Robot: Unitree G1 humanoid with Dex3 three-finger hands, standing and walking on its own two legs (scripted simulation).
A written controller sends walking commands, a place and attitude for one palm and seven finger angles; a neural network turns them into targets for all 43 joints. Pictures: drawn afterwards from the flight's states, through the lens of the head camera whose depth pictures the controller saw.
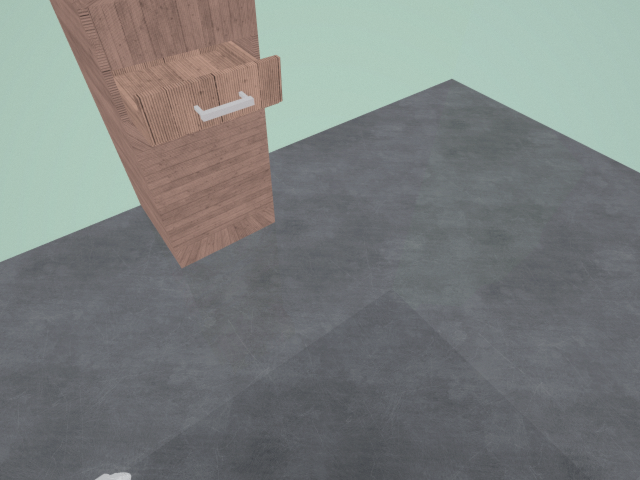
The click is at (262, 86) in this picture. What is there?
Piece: drawer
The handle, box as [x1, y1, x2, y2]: [194, 91, 254, 121]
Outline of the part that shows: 254,104 252,97 247,96 240,91 239,95 242,98 204,111 197,105 194,106 194,109 204,121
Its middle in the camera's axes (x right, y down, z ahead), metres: -0.25 -0.34 +0.99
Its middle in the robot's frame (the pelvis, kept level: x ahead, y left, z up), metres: +0.96 +0.30 -0.04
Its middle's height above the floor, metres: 0.72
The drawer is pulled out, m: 0.16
